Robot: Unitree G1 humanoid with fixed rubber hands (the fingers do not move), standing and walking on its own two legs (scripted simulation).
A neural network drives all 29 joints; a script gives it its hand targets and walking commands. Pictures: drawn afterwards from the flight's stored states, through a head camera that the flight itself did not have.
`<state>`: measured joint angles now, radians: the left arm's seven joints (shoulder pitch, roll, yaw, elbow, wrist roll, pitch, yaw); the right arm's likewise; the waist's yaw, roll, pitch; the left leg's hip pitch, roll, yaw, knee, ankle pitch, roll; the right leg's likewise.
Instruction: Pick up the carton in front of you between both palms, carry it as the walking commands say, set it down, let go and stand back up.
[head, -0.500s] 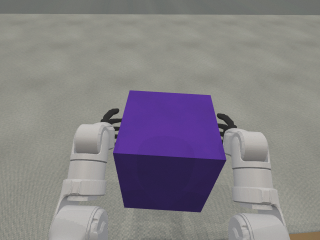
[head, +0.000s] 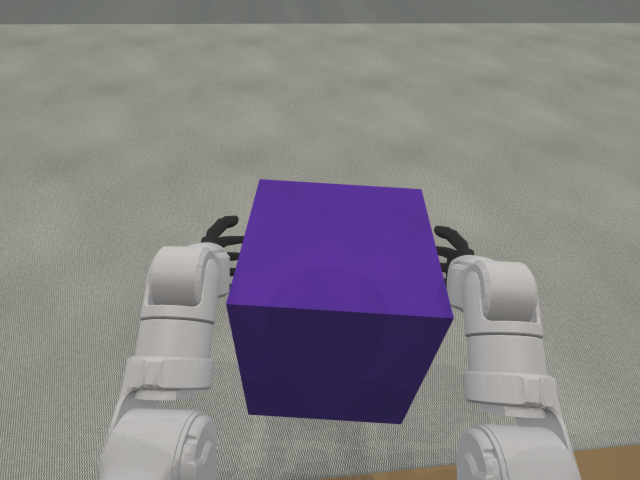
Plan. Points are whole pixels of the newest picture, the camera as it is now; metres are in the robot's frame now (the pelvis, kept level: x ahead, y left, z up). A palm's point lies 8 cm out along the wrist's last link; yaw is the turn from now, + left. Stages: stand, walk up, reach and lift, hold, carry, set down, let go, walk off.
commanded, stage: carry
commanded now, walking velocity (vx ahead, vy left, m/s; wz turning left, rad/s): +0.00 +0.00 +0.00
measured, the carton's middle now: (332, 305) +0.34 +0.00 +0.05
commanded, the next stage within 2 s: none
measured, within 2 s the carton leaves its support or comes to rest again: neither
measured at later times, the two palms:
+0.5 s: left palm (219, 270) +0.33 +0.13 +0.12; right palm (470, 283) +0.33 -0.16 +0.12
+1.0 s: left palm (222, 249) +0.38 +0.14 +0.11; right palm (455, 257) +0.38 -0.16 +0.11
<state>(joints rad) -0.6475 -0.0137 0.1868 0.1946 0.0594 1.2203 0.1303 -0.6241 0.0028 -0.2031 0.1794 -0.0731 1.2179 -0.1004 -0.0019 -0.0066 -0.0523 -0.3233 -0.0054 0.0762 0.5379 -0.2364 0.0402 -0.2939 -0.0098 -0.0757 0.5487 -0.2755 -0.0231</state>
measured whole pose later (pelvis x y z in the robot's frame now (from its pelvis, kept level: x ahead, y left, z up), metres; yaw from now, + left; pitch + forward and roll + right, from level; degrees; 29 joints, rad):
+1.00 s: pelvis +0.04 -0.01 -0.01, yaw +1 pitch +3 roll +1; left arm -0.62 0.01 0.18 0.22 0.05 1.23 0.13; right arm -0.63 0.01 -0.19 0.25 -0.08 1.21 -0.10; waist -0.02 -0.03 -0.12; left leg -0.31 -0.02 0.10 0.58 -0.31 0.05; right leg -0.37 -0.02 -0.05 0.78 -0.48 -0.05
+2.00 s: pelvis +0.54 +0.04 -0.10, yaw +1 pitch +6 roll -1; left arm -0.60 -0.01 0.16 0.15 0.04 1.15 0.13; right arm -0.52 0.04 -0.21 0.09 -0.06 1.13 -0.12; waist -0.03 -0.04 0.03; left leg -0.40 -0.02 0.10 0.63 -0.35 0.09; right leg -0.70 -0.04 -0.02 1.29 -0.40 -0.02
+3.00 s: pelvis +1.18 +0.10 -0.08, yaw -1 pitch +4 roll +0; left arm -0.12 -0.13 0.11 -0.23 0.11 1.16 0.07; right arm -0.10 0.13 -0.10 -0.24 -0.11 1.15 -0.08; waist -0.02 -0.01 -0.08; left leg -0.25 -0.01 0.22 0.34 -0.17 0.10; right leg -0.53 -0.10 -0.05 1.02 -0.26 0.00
